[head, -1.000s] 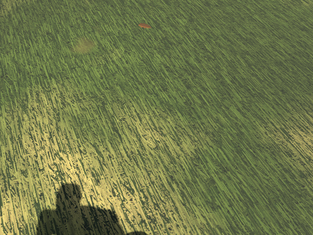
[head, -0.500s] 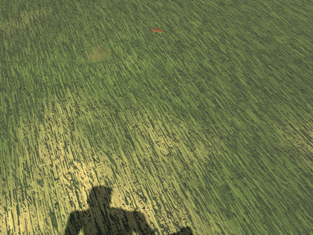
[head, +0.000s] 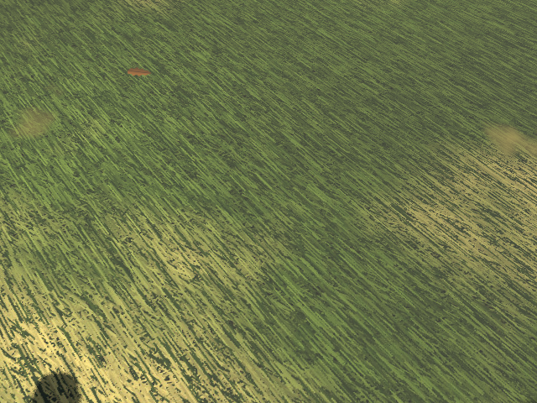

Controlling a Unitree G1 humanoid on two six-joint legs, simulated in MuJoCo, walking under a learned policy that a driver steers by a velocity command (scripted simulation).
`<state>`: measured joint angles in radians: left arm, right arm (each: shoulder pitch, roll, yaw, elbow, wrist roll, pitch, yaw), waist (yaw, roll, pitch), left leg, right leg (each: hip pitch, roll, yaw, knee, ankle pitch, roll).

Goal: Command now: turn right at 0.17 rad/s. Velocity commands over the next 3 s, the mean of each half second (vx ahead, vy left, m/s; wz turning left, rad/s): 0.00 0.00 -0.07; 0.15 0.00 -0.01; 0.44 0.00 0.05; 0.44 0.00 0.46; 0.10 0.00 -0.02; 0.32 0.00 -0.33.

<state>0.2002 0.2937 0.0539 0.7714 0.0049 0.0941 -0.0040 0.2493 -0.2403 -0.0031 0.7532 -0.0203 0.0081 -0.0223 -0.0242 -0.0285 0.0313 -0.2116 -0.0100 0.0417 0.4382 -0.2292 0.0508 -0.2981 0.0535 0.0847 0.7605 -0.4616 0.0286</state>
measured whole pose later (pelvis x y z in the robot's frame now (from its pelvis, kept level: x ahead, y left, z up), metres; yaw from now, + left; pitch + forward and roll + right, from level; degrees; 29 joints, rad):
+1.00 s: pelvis +0.06 +0.01 -0.01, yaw -1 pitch +0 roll +0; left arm 0.41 0.24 0.03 1.10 0.02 -0.01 0.02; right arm 0.31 -0.22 -0.02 1.03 -0.02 -0.05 0.00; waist 0.00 -0.04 -0.01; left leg -0.22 -0.03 0.07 0.53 -0.29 0.07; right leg -0.16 0.03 0.06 0.65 -0.43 -0.07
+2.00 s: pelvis +0.59 +0.05 -0.15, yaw +17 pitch +0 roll +1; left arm 0.29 0.21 0.03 0.99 0.02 -0.07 0.03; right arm 0.12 -0.21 -0.05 0.94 -0.03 -0.04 0.01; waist 0.03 -0.03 0.16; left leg -0.31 -0.12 0.08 0.48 -0.17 0.14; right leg -0.49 -0.07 -0.01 1.48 -0.48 -0.02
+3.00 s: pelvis +0.83 +0.02 -0.14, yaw +2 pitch +2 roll +0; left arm 0.07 0.23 0.06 0.87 0.04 -0.01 -0.05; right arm 0.47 -0.21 -0.05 1.02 -0.03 -0.07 0.00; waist -0.09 0.00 -0.02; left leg -0.01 0.06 0.07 0.31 -0.34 -0.02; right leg -0.42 -0.02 -0.03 0.58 -0.26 -0.02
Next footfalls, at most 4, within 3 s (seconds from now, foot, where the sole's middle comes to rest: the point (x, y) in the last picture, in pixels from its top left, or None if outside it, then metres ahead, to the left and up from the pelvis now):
0.08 right None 0.01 -0.12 -0.78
1.40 right None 0.34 -0.07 -0.78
1.88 left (216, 361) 0.66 0.12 -0.92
2.22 right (255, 290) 0.89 0.01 -0.92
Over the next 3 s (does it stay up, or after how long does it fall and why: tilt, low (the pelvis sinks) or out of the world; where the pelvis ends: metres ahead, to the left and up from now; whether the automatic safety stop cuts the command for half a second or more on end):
stays up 0.83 0.02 -0.14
